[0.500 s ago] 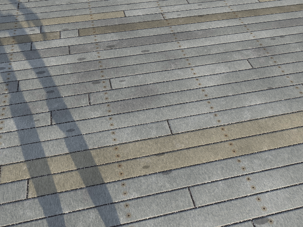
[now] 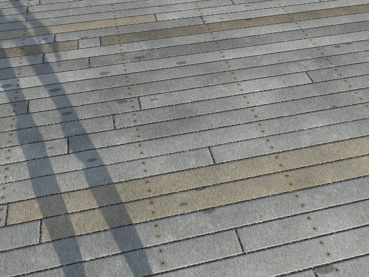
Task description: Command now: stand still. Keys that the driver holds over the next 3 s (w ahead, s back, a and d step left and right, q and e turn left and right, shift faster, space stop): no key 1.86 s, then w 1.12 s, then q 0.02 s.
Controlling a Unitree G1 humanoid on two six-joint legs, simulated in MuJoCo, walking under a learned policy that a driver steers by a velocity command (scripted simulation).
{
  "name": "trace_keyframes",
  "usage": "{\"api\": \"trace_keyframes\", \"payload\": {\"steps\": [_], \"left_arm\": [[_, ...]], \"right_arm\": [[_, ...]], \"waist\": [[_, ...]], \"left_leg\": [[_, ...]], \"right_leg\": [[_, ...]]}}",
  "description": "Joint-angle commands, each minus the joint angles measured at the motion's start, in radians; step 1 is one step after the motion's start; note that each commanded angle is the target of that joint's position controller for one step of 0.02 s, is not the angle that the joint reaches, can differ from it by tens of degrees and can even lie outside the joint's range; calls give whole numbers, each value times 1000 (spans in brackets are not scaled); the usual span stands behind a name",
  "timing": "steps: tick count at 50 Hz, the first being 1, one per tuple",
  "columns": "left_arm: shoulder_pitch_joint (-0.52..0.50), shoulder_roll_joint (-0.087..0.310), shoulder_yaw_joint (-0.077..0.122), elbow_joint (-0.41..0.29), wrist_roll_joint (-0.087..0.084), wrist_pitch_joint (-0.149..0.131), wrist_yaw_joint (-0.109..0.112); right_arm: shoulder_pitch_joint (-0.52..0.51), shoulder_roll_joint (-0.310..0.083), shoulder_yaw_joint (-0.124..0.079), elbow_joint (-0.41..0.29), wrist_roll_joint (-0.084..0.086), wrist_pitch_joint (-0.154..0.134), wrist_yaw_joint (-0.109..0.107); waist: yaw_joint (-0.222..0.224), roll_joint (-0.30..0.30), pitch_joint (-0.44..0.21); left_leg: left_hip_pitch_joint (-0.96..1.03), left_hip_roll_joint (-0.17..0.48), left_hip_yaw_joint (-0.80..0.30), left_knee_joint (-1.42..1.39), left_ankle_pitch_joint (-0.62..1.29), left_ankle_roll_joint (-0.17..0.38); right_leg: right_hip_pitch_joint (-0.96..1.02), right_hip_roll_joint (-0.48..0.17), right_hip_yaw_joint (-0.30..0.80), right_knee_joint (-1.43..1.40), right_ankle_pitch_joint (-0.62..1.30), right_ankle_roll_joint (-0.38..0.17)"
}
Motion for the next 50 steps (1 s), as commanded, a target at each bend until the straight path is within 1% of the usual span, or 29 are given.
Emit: {"api": "trace_keyframes", "payload": {"steps": [1, 11, 22, 35, 50], "left_arm": [[3, 111, 17, -20, 0, -9, 4], [22, 98, 10, 16, -1, -10, 6], [52, 83, 2, 37, -2, -12, 8], [91, 64, -4, 48, -3, -14, 11], [130, 46, -7, 51, -5, -16, 15]], "right_arm": [[13, -110, -17, -20, 0, -8, -5], [45, -98, -9, 17, 1, -7, -8], [82, -80, -2, 43, 3, -6, -10], [121, -59, 1, 58, 4, -5, -11], [154, -39, 1, 63, 6, -5, -13]], "waist": [[0, 6, -20], [0, 2, -12], [-1, 2, -5], [-1, 3, 4], [-1, 4, 12]], "left_leg": [[-32, 26, -23, -79, 127, 15], [-42, 19, -19, -80, 114, 17], [-52, 14, -17, -79, 105, 19], [-61, 10, -16, -76, 100, 22], [-69, 8, -17, -73, 99, 26]], "right_leg": [[8, -43, 41, -78, 140, -19], [-1, -40, 33, -82, 129, -18], [-12, -37, 27, -82, 119, -17], [-23, -35, 21, -79, 113, -15], [-31, -33, 15, -74, 110, -13]]}}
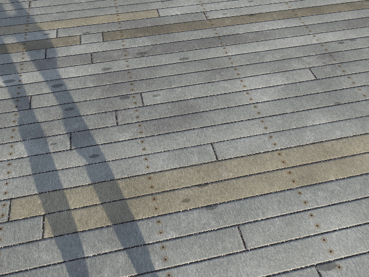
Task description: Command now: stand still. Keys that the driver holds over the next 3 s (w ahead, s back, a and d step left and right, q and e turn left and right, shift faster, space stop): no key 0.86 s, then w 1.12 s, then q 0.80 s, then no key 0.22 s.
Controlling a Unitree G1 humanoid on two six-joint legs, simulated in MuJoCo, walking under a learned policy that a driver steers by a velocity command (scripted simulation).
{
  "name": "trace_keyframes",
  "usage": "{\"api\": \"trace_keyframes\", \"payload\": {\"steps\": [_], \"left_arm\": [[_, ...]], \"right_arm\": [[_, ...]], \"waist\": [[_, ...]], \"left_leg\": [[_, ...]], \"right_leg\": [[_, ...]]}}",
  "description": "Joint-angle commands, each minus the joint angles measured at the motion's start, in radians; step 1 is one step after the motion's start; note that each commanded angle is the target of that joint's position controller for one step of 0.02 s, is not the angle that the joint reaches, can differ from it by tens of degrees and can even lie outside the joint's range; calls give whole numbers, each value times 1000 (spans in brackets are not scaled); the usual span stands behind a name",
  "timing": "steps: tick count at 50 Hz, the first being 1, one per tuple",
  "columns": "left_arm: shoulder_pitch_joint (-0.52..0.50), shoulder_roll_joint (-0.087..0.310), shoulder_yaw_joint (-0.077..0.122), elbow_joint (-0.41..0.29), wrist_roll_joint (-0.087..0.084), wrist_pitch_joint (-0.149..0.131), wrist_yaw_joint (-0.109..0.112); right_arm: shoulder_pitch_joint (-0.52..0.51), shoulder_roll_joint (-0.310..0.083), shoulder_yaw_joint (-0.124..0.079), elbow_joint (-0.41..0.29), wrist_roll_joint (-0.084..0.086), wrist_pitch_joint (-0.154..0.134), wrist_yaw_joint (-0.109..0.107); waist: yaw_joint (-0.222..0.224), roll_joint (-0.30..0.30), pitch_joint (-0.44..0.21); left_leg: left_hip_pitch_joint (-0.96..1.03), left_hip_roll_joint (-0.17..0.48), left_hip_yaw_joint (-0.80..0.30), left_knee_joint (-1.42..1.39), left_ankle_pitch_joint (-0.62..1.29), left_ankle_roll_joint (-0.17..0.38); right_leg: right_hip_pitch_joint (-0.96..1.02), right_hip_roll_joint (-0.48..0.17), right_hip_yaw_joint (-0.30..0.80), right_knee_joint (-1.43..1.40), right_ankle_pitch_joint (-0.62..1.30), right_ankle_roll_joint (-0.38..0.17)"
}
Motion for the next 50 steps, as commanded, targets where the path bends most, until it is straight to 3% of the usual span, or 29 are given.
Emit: {"api": "trace_keyframes", "payload": {"steps": [1, 43, 44, 45, 47, 50], "left_arm": [[54, 92, 14, -17, 0, -5, 3], [117, 58, 19, -18, -3, -11, 9], [137, 45, 16, -6, -3, -10, 9], [141, 51, 19, -4, -8, -8, 11], [131, 72, 28, -19, -16, -14, 14], [91, 40, 24, -53, -24, -60, 0]], "right_arm": [[65, -91, -15, -14, 0, -5, -3], [111, -56, -22, -18, 4, -7, -3], [131, -44, -19, -6, 3, -6, -4], [135, -54, -24, -4, 9, -3, -7], [129, -84, -35, -19, 19, -6, -11], [190, -110, -48, -23, 33, -44, -1]], "waist": [[0, 2, 20], [0, 3, 35], [0, 4, 9], [0, 8, 23], [-4, 20, 99], [-35, 78, 136]], "left_leg": [[-37, 17, -13, -87, 100, 18], [-45, 13, -17, -82, 100, 27], [-34, 4, -7, -88, 2, 29], [-51, -10, -1, -81, -158, 41], [-129, 9, -41, -87, -459, 84], [-78, 127, -218, -155, -521, 161]], "right_leg": [[-4, -23, 19, -82, 111, -21], [-13, -23, 12, -70, 107, -15], [-1, -12, 0, -73, 13, -17], [-20, 8, -15, -56, -142, -26], [-118, 10, -7, -27, -425, -59], [-241, -9, 1, 73, -349, -74]]}}
Over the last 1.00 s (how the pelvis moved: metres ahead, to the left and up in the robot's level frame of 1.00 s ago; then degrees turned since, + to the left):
0.00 0.00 0.00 0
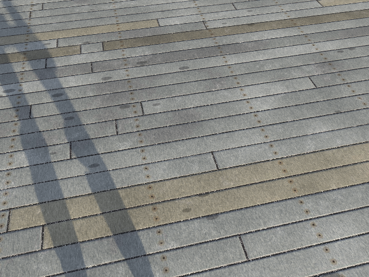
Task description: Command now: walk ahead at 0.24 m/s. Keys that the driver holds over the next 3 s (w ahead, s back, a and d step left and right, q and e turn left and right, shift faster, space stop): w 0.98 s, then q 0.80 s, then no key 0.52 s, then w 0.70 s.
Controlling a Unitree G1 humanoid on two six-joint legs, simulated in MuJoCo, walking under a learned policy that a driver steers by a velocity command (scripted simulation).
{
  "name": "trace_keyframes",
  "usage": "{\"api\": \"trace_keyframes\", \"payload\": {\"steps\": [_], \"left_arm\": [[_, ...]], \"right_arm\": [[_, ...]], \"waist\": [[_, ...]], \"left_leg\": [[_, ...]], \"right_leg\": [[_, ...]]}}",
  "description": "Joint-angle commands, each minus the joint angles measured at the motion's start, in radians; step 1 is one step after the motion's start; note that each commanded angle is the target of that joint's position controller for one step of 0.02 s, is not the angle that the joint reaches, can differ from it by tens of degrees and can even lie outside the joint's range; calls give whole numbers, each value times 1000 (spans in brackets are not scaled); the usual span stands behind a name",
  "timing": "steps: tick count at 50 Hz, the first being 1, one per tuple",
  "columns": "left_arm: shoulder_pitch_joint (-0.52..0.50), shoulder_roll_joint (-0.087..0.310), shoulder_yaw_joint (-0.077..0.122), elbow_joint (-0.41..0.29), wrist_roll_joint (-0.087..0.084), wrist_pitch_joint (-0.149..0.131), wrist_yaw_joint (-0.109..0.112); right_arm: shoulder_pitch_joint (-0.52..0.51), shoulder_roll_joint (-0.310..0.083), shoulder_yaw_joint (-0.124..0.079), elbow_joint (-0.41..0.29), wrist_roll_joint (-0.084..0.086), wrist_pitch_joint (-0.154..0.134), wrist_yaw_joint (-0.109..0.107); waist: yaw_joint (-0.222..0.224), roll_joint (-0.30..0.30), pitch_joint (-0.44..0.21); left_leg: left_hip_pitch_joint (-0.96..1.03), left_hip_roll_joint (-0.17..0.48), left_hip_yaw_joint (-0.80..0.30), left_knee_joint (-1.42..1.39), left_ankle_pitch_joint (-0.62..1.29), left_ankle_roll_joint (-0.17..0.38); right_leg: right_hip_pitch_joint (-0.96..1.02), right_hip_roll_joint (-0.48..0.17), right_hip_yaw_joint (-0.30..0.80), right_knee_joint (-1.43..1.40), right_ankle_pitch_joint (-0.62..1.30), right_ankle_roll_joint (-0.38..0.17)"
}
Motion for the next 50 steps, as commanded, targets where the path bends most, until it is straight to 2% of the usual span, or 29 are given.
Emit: {"api": "trace_keyframes", "payload": {"steps": [1, 2, 3, 5, 6, 7, 8, 9, 10, 11, 13, 14, 16, 20, 23, 25, 27, 28, 29, 30, 31, 32, 33, 34, 35, 37, 39, 43, 50], "left_arm": [[-27, 45, 8, -63, -6, -51, -15], [-38, 29, 4, -75, -9, -63, -23], [-46, 39, 6, -81, -11, -72, -30], [30, 29, 7, -63, -20, -84, -37], [118, 38, 15, -27, -20, -87, -35], [222, 84, 34, 13, -11, -85, -32], [378, 193, 67, 43, -10, -85, -30], [433, 252, 75, 40, 3, -97, -45], [328, 166, 48, 12, 15, -107, -44], [254, 122, 34, -17, 13, -109, -48], [183, 89, 16, -45, 10, -94, -58], [197, 90, 12, -39, 14, -84, -57], [234, 80, 4, -36, 20, -70, -45], [216, 156, 12, -71, 24, -66, -21], [245, 182, 25, -62, 3, -74, -18], [232, 186, 32, -62, 0, -72, -19], [208, 209, 43, -69, 12, -60, -20], [189, 206, 42, -76, 20, -49, -22], [165, 197, 34, -96, 26, -47, -27], [277, 65, 1, -114, 26, -61, -41], [287, 41, -9, -95, 3, -95, -51], [178, 131, 17, -135, -27, -114, -55], [81, 165, 23, -164, -34, -121, -49], [38, 167, 31, -172, -24, -118, -38], [50, 159, 42, -168, -9, -103, -29], [101, 105, 39, -158, -5, -74, -25], [49, 121, 47, -183, 0, -61, -20], [-139, 135, 54, -248, 15, -67, -25], [-390, 114, 33, -327, 3, -85, -62]], "right_arm": [[142, -161, -39, -7, 11, -35, 7], [147, -187, -49, -9, 11, -40, 11], [121, -187, -50, -23, 9, -44, 13], [17, -186, -47, -65, 15, -45, 20], [-49, -178, -44, -91, 23, -41, 23], [-98, -160, -39, -114, 23, -45, 24], [-125, -99, -24, -144, 19, -61, 27], [-130, -77, -17, -171, 19, -85, 26], [-124, -115, -26, -167, 25, -97, 33], [-105, -115, -25, -158, 27, -104, 45], [-135, -144, -42, -158, 6, -108, 51], [-141, -126, -42, -164, 6, -105, 58], [-181, -96, -35, -176, 4, -93, 71], [-412, -59, -7, -272, 2, -86, 76], [-473, -99, -8, -309, 13, -83, 85], [-476, -131, -16, -324, 12, -88, 92], [-366, -181, -42, -305, 10, -91, 91], [-205, -221, -65, -258, 14, -88, 84], [-27, -266, -85, -211, 12, -81, 75], [116, -360, -107, -183, -22, -74, 68], [104, -307, -85, -174, -25, -74, 74], [-6, -241, -66, -182, -12, -79, 77], [-108, -196, -52, -205, -7, -83, 79], [-178, -172, -44, -213, -16, -89, 86], [-211, -148, -35, -212, -27, -96, 91], [-194, -142, -34, -187, -28, -100, 94], [-164, -165, -36, -166, -26, -103, 84], [-72, -204, -42, -143, -23, -94, 54], [69, -220, -42, -102, -5, -69, 40]], "waist": [[-43, 132, 160], [-38, 182, 156], [-26, 170, 169], [45, 163, 180], [93, 135, 178], [127, 48, 153], [171, -220, 87], [167, -337, 68], [102, -158, 122], [68, -93, 128], [41, -29, 118], [36, -80, 111], [42, -76, 112], [74, -71, 165], [65, -98, 179], [37, -96, 160], [-36, -136, 46], [-117, -144, -53], [-196, -129, -159], [-149, 125, -346], [-135, 234, -443], [-109, 189, -247], [-80, 95, -125], [-39, 13, -63], [4, 17, -35], [39, 58, -13], [46, 61, 28], [2, 40, 63], [-82, 35, 106]], "left_leg": [[2, 210, -327, -301, -413, 162], [10, 289, -446, -362, -428, 206], [-35, 323, -493, -389, -403, 224], [-137, 282, -393, -359, -329, 180], [-232, 209, -284, -299, -252, 133], [-330, 124, -162, -135, -94, 81], [-482, -2, 35, 242, 42, 13], [-634, -44, 6, 493, -116, 13], [-702, 28, -63, 653, -83, 36], [-720, 63, -73, 695, 14, 56], [-711, 114, -35, 636, 151, 67], [-667, 129, -20, 592, 181, 56], [-635, 124, 23, 516, 234, 26], [-475, 69, 84, 154, 395, -6], [-409, 53, 71, 32, 436, 16], [-377, 40, 64, -23, 420, 48], [-214, -14, 92, -13, 365, 83], [-19, -47, 110, -9, 349, 109], [270, 36, 18, 9, 342, 151], [653, 325, -461, -57, 120, 309], [676, 423, -817, -275, 16, 358], [527, 376, -686, -301, -9, 289], [338, 342, -508, -318, 81, 245], [172, 303, -390, -348, 196, 218], [64, 259, -296, -378, 256, 197], [-31, 229, -214, -425, 303, 214], [-72, 213, -162, -466, 298, 222], [12, 206, -119, -481, 357, 206], [168, 213, -70, -417, 422, 168]], "right_leg": [[-246, 11, -42, 49, -90, -32], [-254, 13, -66, 130, -16, -36], [-233, -8, -49, 168, -5, -52], [-80, -12, -62, 15, -28, -86], [101, 6, -71, -127, 29, -88], [261, -30, 12, -175, 92, -84], [423, -222, 341, -338, -17, -162], [458, -398, 689, -438, -13, -270], [424, -403, 644, -413, 28, -263], [405, -358, 511, -407, 88, -226], [392, -269, 299, -426, 304, -150], [358, -256, 235, -429, 399, -140], [320, -216, 141, -442, 501, -134], [146, -178, 59, -510, 480, -137], [191, -221, 51, -528, 482, -138], [281, -245, 34, -471, 629, -118], [356, -251, 9, -299, 1006, -91], [330, -220, -22, -108, 1137, -70], [145, -185, -32, 141, 1007, -39], [-237, -14, -47, 579, 476, 21], [-366, 64, 111, 795, -100, 13], [-472, -6, 118, 857, -65, -11], [-463, -64, 83, 821, 28, -25], [-408, -109, 63, 753, 104, -28], [-338, -144, 63, 699, 147, -32], [-273, -164, 56, 636, 154, -26], [-317, -176, 41, 560, 206, -9], [-456, -179, 26, 302, 430, 20], [-425, -102, -26, -34, 528, 19]]}}
Over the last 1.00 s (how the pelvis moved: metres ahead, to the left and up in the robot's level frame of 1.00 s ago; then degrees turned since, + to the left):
0.02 0.00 -0.01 0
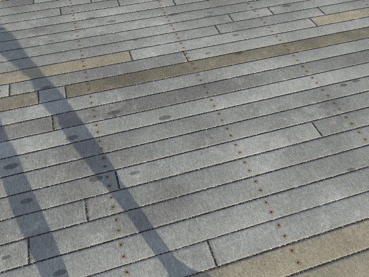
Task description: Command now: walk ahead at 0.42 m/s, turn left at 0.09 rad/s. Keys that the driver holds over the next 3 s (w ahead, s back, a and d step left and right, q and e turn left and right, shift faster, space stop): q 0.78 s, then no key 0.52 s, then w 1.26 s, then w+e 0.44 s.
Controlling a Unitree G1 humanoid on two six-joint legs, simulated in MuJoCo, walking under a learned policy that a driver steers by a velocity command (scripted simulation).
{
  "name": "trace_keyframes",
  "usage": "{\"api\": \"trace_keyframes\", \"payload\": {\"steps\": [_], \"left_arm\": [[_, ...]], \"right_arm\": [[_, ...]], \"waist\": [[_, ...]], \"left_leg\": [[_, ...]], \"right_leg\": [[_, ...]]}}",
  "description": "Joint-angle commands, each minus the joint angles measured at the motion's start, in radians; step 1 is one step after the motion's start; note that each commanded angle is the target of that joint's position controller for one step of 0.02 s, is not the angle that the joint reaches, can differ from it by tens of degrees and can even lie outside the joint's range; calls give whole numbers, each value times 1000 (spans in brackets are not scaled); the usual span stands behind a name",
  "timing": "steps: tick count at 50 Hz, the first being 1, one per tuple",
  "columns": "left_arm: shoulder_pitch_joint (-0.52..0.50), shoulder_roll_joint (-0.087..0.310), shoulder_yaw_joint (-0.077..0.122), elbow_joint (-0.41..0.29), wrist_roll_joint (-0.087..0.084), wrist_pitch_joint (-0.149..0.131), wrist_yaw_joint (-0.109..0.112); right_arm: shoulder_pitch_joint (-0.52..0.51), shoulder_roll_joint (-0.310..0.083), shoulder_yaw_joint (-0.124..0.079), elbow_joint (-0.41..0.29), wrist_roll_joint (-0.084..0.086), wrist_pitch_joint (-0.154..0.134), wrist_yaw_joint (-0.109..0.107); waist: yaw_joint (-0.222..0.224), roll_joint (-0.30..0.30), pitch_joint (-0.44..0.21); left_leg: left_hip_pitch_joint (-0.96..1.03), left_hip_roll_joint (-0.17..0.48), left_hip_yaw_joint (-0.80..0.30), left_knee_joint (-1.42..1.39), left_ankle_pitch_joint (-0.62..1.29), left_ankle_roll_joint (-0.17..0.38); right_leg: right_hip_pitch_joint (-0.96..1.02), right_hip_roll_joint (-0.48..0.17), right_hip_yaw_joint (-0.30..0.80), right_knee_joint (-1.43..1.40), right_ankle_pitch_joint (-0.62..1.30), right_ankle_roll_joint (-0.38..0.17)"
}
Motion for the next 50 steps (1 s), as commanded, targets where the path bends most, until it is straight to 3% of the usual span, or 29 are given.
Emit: {"api": "trace_keyframes", "payload": {"steps": [1, 3, 4, 5, 6, 7, 8, 9, 10, 11, 12, 14, 17, 22, 25, 27, 28, 29, 30, 31, 32, 33, 34, 35, 37, 42, 46, 48, 50], "left_arm": [[-149, 42, -1, -100, 2, -24, -20], [-108, 72, 9, -103, 9, -36, -28], [-44, 98, 19, -88, 14, -42, -27], [79, 136, 36, -50, 23, -48, -21], [218, 214, 55, -26, 41, -53, -11], [291, 289, 67, -29, 57, -35, -1], [305, 225, 47, -49, 38, -19, -1], [232, 176, 34, -71, 32, -4, 4], [155, 146, 23, -82, 26, 4, 12], [100, 119, 14, -78, 21, 9, 16], [65, 107, 11, -75, 30, 8, 17], [12, 127, 20, -71, 49, 10, 13], [-12, 160, 33, -66, 43, 13, 27], [-28, 192, 44, -58, 22, 44, 43], [-17, 214, 52, -48, 5, 63, 41], [-20, 214, 54, -41, -9, 76, 41], [28, 188, 49, -20, -9, 83, 37], [55, 137, 38, -19, 13, 88, 30], [2, 111, 29, -81, 43, 85, 29], [-74, 144, 38, -98, 36, 80, 32], [-74, 160, 45, -101, 12, 81, 33], [-44, 162, 50, -80, 9, 83, 41], [-36, 179, 56, -68, 20, 85, 50], [-28, 178, 59, -66, 27, 85, 52], [-12, 159, 57, -69, 21, 81, 49], [-37, 123, 40, -77, 13, 81, 42], [-31, 134, 37, -76, 6, 80, 28], [-23, 138, 36, -77, 4, 74, 22], [11, 126, 32, -69, 5, 65, 13]], "right_arm": [[58, -148, -28, -18, 4, 10, -11], [56, -162, -33, -16, 2, 27, -18], [34, -172, -36, -24, 4, 32, -20], [3, -165, -32, -40, 5, 35, -21], [-19, -138, -20, -79, -6, 30, -20], [108, -24, 11, -84, -15, 17, -16], [149, -76, 4, -74, 7, 10, -12], [65, -164, -27, -99, 33, 16, -16], [-9, -159, -32, -125, 35, 31, -24], [-30, -139, -37, -125, 24, 52, -33], [-12, -119, -43, -127, 15, 77, -38], [20, -67, -40, -139, 13, 115, -42], [-36, -74, -48, -189, 5, 131, -39], [-152, -107, -61, -255, 3, 144, -12], [-194, -120, -71, -293, 2, 153, 4], [-161, -117, -78, -290, -1, 151, 11], [-128, -142, -89, -282, -7, 149, 5], [-92, -236, -116, -285, -9, 144, -12], [-97, -337, -127, -318, -22, 138, -22], [-69, -303, -119, -318, -43, 112, -12], [-111, -283, -111, -324, -40, 89, -9], [-175, -263, -107, -337, -20, 79, -12], [-220, -227, -96, -349, -2, 80, -17], [-236, -212, -88, -356, -1, 84, -23], [-221, -205, -83, -363, -7, 86, -31], [-202, -213, -83, -366, -4, 95, -44], [-214, -211, -74, -363, -18, 102, -34], [-218, -204, -67, -359, -18, 105, -29], [-240, -189, -55, -356, -10, 109, -29]], "waist": [[-7, 69, 109], [29, 105, 66], [66, 124, 22], [130, 118, -52], [178, 64, -194], [147, -191, -376], [165, -210, -548], [160, -131, -434], [135, -82, -300], [106, -42, -197], [70, -60, -146], [31, -88, -86], [30, -85, -86], [57, -84, -90], [66, -86, -74], [41, -71, -77], [37, -29, -79], [50, 176, -66], [67, 388, -36], [8, 254, -110], [40, 201, -101], [72, 153, -93], [83, 139, -93], [95, 146, -101], [101, 141, -127], [70, 164, -120], [54, 184, -94], [50, 184, -84], [78, 172, -83]], "left_leg": [[-34, 281, -140, 0, 330, 142], [13, 290, -166, 103, 494, 113], [20, 278, -173, 175, 595, 94], [-4, 226, -154, 307, 667, 62], [-164, 156, -117, 534, 477, 14], [-542, 7, -46, 945, -197, -64], [-599, -1, -194, 1136, -489, -74], [-656, 58, -194, 1175, -443, -73], [-693, 101, -143, 1142, -376, -83], [-673, 132, -122, 1095, -323, -96], [-589, 160, -117, 1046, -281, -98], [-492, 151, -74, 979, -236, -103], [-479, 166, -64, 834, -129, -92], [-418, 160, -25, 647, -41, -66], [-399, 145, 1, 539, -84, -38], [-307, 108, 41, 377, -5, -3], [-228, 91, 18, 293, 75, 28], [-121, 235, -204, 177, 350, 92], [-35, 445, -536, 157, 566, 275], [-72, 453, -551, 139, 523, 330], [-73, 402, -463, 137, 483, 283], [-85, 353, -395, 148, 435, 220], [-101, 333, -368, 149, 413, 185], [-139, 316, -346, 151, 446, 178], [-131, 295, -334, 154, 466, 182], [-102, 279, -347, 157, 348, 177], [-185, 275, -368, 161, 306, 187], [-184, 276, -392, 182, 328, 185], [-186, 256, -394, 221, 349, 161]], "right_leg": [[14, 48, -26, -99, -16, -6], [102, 80, -19, -146, -62, -25], [196, 105, -29, -169, -61, -39], [369, 122, -50, -215, 36, -63], [661, -6, 39, -132, 384, -112], [1077, -324, 343, -55, 753, -278], [1112, -383, 488, -101, 673, -331], [983, -327, 360, -139, 550, -285], [842, -276, 259, -178, 442, -245], [686, -236, 184, -234, 331, -229], [546, -208, 125, -282, 249, -212], [380, -186, 40, -362, 130, -227], [368, -202, -23, -400, 73, -238], [417, -220, -88, -409, -107, -212], [480, -241, -90, -362, -159, -178], [484, -215, -123, -274, -202, -123], [449, -176, -154, -186, -257, -68], [304, -71, -253, 63, -402, 22], [-3, 88, -235, 341, -765, 106], [-23, 101, -45, 508, -782, 91], [-47, 91, -3, 546, -695, 69], [-51, 76, 16, 532, -602, 58], [-43, 68, 26, 511, -547, 55], [4, 77, 24, 522, -508, 57], [36, 98, 28, 500, -452, 60], [93, 108, 34, 250, -403, 85], [231, 111, 12, 136, -437, 83], [273, 114, 5, 72, -455, 72], [355, 120, -10, -85, -379, 52]]}}
Over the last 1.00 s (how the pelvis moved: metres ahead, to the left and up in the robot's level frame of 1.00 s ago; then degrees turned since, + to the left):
0.48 0.01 0.01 0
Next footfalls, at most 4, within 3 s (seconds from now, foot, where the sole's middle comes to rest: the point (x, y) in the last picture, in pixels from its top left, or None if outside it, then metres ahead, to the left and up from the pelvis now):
0.12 right None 0.27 -0.14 -0.78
0.58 left None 0.19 0.11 -0.78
1.04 right None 0.29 -0.11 -0.78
1.96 right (166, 248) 0.61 0.05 -0.78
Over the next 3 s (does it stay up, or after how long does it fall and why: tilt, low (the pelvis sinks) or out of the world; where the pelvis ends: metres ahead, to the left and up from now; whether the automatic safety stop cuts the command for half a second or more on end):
stays up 0.89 0.34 -0.01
